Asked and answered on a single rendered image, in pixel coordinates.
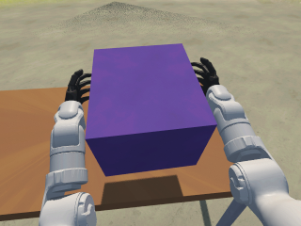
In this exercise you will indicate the left robot upper arm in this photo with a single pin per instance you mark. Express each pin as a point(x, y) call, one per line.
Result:
point(76, 209)

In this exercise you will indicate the right robot forearm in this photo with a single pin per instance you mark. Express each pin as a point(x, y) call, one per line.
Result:
point(240, 141)

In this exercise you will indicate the left robot forearm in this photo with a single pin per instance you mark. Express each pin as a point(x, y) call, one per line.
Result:
point(67, 170)

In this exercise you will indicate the robot left hand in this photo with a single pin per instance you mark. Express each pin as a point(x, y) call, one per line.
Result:
point(74, 91)

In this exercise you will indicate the right robot upper arm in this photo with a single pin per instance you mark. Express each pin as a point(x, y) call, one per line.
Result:
point(260, 185)

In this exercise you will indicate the robot right hand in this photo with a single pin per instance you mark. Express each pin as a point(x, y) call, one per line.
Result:
point(208, 73)

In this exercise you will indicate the carton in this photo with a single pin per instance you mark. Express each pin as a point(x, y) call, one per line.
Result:
point(146, 110)

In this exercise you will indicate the table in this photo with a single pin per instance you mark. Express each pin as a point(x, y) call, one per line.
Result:
point(27, 118)

